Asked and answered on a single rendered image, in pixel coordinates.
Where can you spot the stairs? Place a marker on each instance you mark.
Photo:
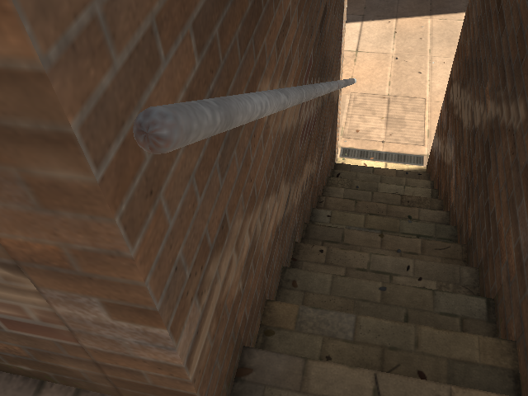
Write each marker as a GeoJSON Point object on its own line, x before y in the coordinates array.
{"type": "Point", "coordinates": [378, 300]}

